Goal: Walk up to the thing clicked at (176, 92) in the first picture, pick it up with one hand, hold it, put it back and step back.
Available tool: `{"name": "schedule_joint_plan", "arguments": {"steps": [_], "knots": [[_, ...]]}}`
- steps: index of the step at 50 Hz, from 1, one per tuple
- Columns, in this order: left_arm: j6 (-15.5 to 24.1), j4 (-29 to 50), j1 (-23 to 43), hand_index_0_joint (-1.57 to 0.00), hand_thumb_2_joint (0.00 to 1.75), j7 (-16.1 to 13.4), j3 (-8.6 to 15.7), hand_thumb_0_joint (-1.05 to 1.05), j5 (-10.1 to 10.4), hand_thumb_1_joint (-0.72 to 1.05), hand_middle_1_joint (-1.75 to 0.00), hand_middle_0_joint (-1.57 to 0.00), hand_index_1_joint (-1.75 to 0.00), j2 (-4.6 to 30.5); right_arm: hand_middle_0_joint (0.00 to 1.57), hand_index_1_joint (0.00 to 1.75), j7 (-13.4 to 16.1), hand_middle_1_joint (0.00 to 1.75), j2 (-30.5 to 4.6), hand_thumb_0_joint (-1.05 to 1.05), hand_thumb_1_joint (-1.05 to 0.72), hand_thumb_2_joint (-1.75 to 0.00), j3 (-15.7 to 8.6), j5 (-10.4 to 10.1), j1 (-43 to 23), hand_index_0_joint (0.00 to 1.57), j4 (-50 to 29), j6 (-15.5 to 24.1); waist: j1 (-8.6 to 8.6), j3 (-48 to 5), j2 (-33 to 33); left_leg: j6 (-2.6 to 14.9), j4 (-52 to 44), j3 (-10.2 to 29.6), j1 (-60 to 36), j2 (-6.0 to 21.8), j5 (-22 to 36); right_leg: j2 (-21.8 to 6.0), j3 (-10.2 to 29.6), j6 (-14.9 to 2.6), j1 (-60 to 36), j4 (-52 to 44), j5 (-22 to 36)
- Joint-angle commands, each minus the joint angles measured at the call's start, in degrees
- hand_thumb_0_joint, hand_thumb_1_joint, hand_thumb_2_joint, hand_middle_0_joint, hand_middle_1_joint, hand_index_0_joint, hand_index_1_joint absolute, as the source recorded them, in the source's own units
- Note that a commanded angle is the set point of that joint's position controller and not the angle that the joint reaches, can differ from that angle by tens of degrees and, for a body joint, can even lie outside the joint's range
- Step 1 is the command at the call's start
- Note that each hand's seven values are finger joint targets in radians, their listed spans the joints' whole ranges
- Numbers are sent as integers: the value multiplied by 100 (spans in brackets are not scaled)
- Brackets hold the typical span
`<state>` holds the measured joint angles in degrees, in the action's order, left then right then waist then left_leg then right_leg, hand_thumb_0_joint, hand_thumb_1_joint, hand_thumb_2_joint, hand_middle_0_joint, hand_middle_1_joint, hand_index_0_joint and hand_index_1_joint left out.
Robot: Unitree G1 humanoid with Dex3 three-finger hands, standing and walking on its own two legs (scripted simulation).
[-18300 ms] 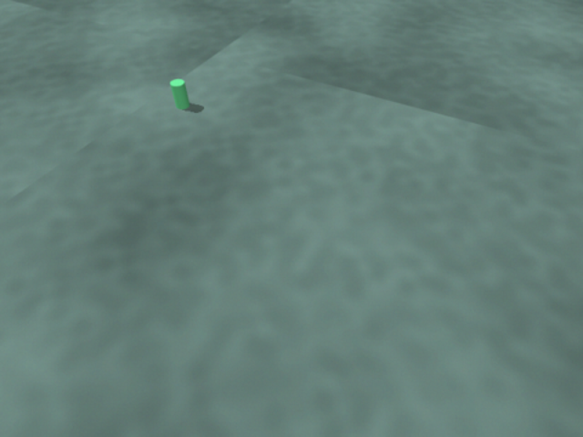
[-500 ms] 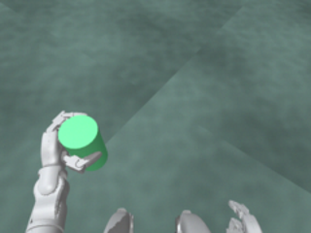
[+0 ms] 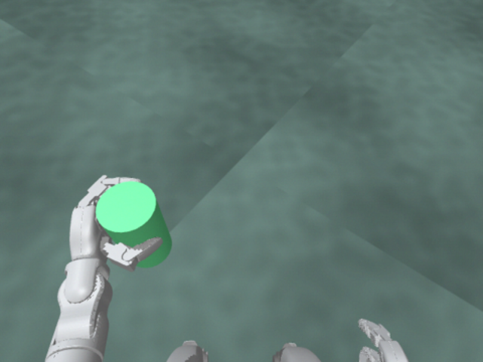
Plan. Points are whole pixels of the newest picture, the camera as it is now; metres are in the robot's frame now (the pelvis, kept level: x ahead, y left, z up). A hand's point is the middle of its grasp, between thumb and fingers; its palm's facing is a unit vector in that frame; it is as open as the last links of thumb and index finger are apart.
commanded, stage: hold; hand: left
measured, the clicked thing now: (139, 228) +0.33 +0.17 +0.01
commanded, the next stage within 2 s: none
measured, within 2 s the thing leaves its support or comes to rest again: neither
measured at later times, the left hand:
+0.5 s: hand (132, 216) +0.33 +0.17 +0.06, palm faces +0.13 -0.99 -0.01, open 11.3 cm
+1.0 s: hand (131, 221) +0.32 +0.17 +0.06, palm faces +0.12 -0.99 -0.01, open 11.3 cm
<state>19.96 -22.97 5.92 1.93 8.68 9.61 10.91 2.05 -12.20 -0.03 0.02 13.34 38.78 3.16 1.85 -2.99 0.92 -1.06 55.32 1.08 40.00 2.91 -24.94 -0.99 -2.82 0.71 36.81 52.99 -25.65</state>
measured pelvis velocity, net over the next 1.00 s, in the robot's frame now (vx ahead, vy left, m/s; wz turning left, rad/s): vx -0.01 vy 0.00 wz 0.00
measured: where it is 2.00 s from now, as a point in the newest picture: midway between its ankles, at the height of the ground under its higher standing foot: outside the picture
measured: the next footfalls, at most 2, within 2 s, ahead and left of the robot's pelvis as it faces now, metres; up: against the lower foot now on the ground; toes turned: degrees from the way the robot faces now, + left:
none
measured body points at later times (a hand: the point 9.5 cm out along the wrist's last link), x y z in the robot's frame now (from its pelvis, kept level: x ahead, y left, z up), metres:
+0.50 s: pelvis +0.00 +0.00 +0.01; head +0.05 +0.00 +0.46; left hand +0.32 +0.22 +0.06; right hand +0.14 -0.25 -0.09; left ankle +0.03 +0.13 -0.68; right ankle +0.01 -0.13 -0.68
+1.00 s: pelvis -0.01 +0.00 +0.02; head +0.03 +0.01 +0.47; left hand +0.31 +0.22 +0.06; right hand +0.12 -0.24 -0.09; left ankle +0.03 +0.13 -0.68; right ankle +0.01 -0.13 -0.68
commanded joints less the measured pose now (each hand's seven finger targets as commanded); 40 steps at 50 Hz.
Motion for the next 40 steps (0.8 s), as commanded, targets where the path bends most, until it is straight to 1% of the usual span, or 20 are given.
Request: {"name": "schedule_joint_plan", "arguments": {"steps": [1, 3, 4, 6, 8, 9, 13, 16, 18, 20, 22, 24, 25, 26, 30, 32, 33, 38, 39, 40], "knots": [[651, 1663, 1754, -119, 120, 8, 361, 0, 162, 2, -134, -116, -134, 744, 20, 30, 47, 30, -781, 0, -91, -90, -268, -1, -110, 20, -739, 199, -28, -1852, 100, 108, -841, -12, -1271, -189, 1425, 154, 42, -107, -830, -786, 1737], [666, 1630, 1702, -119, 120, -16, 442, 0, 156, -1, -135, -117, -135, 812, 20, 30, 46, 30, -762, 0, -91, -90, -262, -2, -108, 20, -712, 181, -93, -1864, 95, 115, -864, -54, -1257, -206, 1438, 132, 77, -92, -947, -838, 1789], [697, 1748, 1868, -119, 120, 7, 327, 0, 150, -1, -134, -117, -134, 727, 20, 30, 35, 30, -763, 0, -91, -90, -255, 0, -189, 20, -780, 188, -31, -1814, 143, 104, -903, -38, -1313, -203, 1350, 139, 75, -99, -889, -845, 1689], [669, 1588, 1660, -118, 118, 1, 312, 0, 140, -3, -134, -117, -135, 712, 20, 30, 37, 30, -792, 0, -92, -90, -269, -12, -158, 20, -772, 181, -46, -1795, 99, 103, -942, -53, -1389, -197, 1442, 139, 72, -96, -977, -876, 1769], [673, 1770, 1846, -116, 117, 1, 261, 0, 127, -4, -133, -115, -134, 693, 20, 30, 32, 30, -765, 0, -91, -90, -266, -1, -176, 20, -792, 174, -8, -1860, 229, 98, -942, -48, -1478, -199, 1522, 147, 71, -100, -928, -888, 1841], [621, 1537, 1660, -115, 117, -20, 348, 0, 133, -4, -132, -114, -133, 708, 20, 30, 45, 30, -778, 0, -91, -90, -273, -11, -138, 20, -766, 166, -39, -1847, 104, 110, -949, -70, -1451, -204, 1551, 136, 77, -87, -1047, -926, 1900], [644, 1671, 1850, -116, 116, -49, 275, 0, 122, -6, -132, -114, -133, 661, 20, 30, 31, 30, -764, 0, -92, -90, -270, -12, -201, 20, -754, 183, -7, -1665, 153, 104, -1068, -51, -1506, -197, 1357, 145, 66, -93, -957, -990, 1694], [647, 1675, 1713, -114, 115, -89, 271, 0, 91, -6, -131, -113, -132, 663, 20, 30, 30, 30, -769, 0, -92, -90, -274, 12, -139, 20, -744, 154, -38, -1921, 193, 87, -1053, -45, -1694, -190, 1696, 153, 52, -102, -1116, -963, 1957], [618, 1772, 1858, -114, 115, -89, 238, 0, 83, -4, -130, -113, -131, 667, 20, 30, 32, 30, -752, 0, -91, -90, -263, 16, -173, 20, -751, 155, 1, -1849, 183, 101, -1038, -78, -1686, -202, 1820, 148, 78, -78, -1183, -1015, 2147], [604, 1680, 1860, -116, 117, -102, 288, 0, 73, -2, -132, -114, -133, 697, 20, 30, 37, 30, -756, 0, -91, -90, -265, -1, -235, 20, -776, 155, -8, -1651, 3, 127, -1108, -79, -1546, -216, 1534, 131, 86, -61, -1206, -1106, 1935], [624, 1756, 1927, -116, 116, -84, 294, 0, 79, -2, -132, -115, -133, 724, 20, 30, 26, 30, -728, 0, -91, -90, -248, 5, -234, 20, -754, 147, -55, -1710, 221, 104, -1159, -80, -1608, -219, 1470, 128, 84, -84, -1175, -1117, 1818], [589, 1636, 1881, -115, 116, -87, 229, 0, 86, -2, -132, -114, -133, 649, 20, 30, 28, 30, -792, 0, -91, -90, -285, -3, -174, 20, -718, 144, -20, -1722, 193, 82, -1219, -45, -1777, -181, 1610, 160, 34, -109, -1135, -1088, 1859], [585, 1723, 1930, -115, 117, -79, 100, 0, 82, 0, -132, -114, -133, 558, 20, 30, 23, 30, -766, 0, -91, -90, -261, -4, -204, 20, -754, 134, 2, -1638, 223, 80, -1233, -56, -1789, -191, 1616, 156, 45, -105, -1149, -1115, 1889], [546, 1637, 1887, -116, 116, -86, 201, 0, 67, 0, -131, -115, -133, 651, 20, 30, 28, 30, -762, 0, -91, -90, -274, 9, -132, 20, -674, 129, 2, -1748, 201, 95, -1187, -74, -1801, -196, 1735, 149, 65, -91, -1211, -1142, 2030], [519, 1389, 1940, -117, 117, -86, 180, 0, 78, 0, -133, -116, -134, 562, 20, 30, 15, 30, -719, 0, -91, -90, -251, 6, -154, 20, -620, 139, 7, -1533, 9, 118, -1230, -84, -1650, -205, 1550, 133, 68, -73, -1216, -1221, 1906], [550, 1394, 1985, -117, 117, -108, 338, 0, 58, 2, -133, -116, -134, 736, 20, 30, 19, 30, -748, 0, -91, -90, -267, 10, -199, 20, -669, 134, -53, -1568, 8, 132, -1254, -121, -1623, -229, 1459, 107, 101, -63, -1298, -1283, 1851], [602, 1632, 2142, -118, 118, -92, 232, 0, 66, 3, -133, -117, -134, 667, 20, 30, 8, 30, -716, 0, -91, -90, -242, 22, -252, 20, -727, 148, -36, -1618, 71, 122, -1275, -112, -1691, -223, 1461, 113, 93, -69, -1330, -1265, 1834], [589, 1543, 1831, -118, 118, -113, 267, 0, 64, 1, -134, -118, -135, 655, 20, 30, 1, 30, -735, 0, -91, -91, -258, -12, -280, 20, -718, 153, -119, -1628, 99, 94, -1404, -91, -1799, -212, 1387, 142, 47, -106, -1399, -1302, 1671], [596, 1549, 1927, -118, 118, -104, 145, 0, 63, 1, -134, -117, -135, 554, 20, 30, -10, 30, -742, 0, -91, -91, -267, 0, -248, 20, -718, 155, -43, -1599, 159, 90, -1387, -89, -1786, -204, 1462, 153, 49, -112, -1320, -1282, 1751], [592, 1450, 1901, -118, 117, -115, 182, 0, 59, 0, -133, -117, -135, 567, 20, 30, -15, 30, -721, 0, -91, -91, -253, -13, -267, 20, -695, 161, -39, -1472, 56, 98, -1399, -83, -1756, -197, 1452, 151, 42, -100, -1324, -1290, 1750]]}}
